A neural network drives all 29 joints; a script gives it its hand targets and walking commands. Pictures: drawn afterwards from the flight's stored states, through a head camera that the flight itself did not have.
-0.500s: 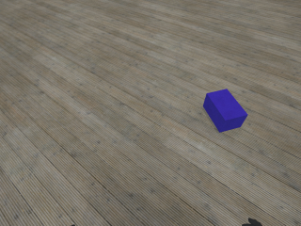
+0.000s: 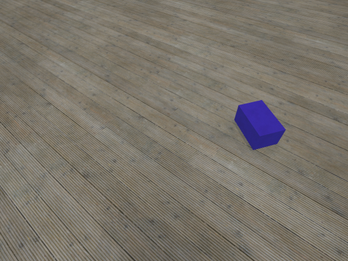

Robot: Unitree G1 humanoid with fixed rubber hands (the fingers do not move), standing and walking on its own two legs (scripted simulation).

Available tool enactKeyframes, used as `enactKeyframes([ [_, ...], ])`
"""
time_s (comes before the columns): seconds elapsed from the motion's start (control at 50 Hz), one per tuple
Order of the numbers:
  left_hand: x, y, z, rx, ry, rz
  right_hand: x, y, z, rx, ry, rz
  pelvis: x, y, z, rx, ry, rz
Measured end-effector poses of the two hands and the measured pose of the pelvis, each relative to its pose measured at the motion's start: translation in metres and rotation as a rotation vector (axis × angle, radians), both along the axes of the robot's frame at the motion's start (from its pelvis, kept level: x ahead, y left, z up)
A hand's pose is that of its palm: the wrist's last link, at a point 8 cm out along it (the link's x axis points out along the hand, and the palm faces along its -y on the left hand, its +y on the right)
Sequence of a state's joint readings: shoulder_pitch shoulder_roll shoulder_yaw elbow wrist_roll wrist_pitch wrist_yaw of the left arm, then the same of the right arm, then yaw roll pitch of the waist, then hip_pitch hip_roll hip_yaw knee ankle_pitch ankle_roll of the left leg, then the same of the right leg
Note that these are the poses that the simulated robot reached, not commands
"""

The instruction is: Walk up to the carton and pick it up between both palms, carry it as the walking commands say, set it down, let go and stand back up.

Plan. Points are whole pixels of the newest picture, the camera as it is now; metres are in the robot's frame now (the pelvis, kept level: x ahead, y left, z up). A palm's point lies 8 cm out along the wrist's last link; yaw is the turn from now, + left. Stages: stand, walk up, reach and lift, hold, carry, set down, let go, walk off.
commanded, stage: walk up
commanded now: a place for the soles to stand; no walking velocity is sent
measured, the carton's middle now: (257, 124) +1.04 -0.59 -0.69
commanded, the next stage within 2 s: none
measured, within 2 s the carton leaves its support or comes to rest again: neither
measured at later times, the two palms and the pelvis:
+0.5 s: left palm (110, 230) +0.21 +0.18 -0.08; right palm out of the picture +0.10 -0.44 -0.11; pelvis +0.09 -0.12 +0.00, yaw -12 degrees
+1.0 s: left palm (138, 162) +0.42 +0.13 -0.10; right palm out of the picture +0.24 -0.47 -0.10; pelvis +0.27 -0.14 +0.00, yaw -17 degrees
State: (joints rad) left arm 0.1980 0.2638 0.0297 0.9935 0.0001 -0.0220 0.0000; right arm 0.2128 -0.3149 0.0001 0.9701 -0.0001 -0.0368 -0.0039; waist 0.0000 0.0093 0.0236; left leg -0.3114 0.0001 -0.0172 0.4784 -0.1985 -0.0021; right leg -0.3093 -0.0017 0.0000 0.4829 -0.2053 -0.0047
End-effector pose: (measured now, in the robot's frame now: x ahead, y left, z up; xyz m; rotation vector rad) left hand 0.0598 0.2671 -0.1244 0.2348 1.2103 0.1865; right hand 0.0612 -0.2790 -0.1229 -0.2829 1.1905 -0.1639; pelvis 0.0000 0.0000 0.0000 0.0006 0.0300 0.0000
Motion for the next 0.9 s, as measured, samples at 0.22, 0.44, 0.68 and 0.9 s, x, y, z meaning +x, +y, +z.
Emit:
enactKeyframes([
  [0.22,0.078,-0.013,0.024,0.017,-0.085,-0.156,-0.015,-0.072,0.015,-0.087,-0.043,-0.085,0.017,-0.033,0.0,0.018,-0.006,-0.124],
  [0.44,0.136,-0.076,0.035,0.079,-0.096,-0.205,0.025,-0.155,0.001,-0.072,-0.09,-0.134,0.07,-0.105,-0.008,0.024,-0.046,-0.206],
  [0.68,0.201,-0.094,0.035,0.078,-0.053,-0.203,0.109,-0.178,0.02,-0.087,-0.074,-0.126,0.154,-0.125,0.002,0.007,-0.014,-0.21],
  [0.9,0.306,-0.112,0.011,0.021,-0.056,-0.283,0.169,-0.177,0.03,-0.15,-0.098,-0.192,0.237,-0.125,-0.005,0.01,-0.004,-0.272],
])
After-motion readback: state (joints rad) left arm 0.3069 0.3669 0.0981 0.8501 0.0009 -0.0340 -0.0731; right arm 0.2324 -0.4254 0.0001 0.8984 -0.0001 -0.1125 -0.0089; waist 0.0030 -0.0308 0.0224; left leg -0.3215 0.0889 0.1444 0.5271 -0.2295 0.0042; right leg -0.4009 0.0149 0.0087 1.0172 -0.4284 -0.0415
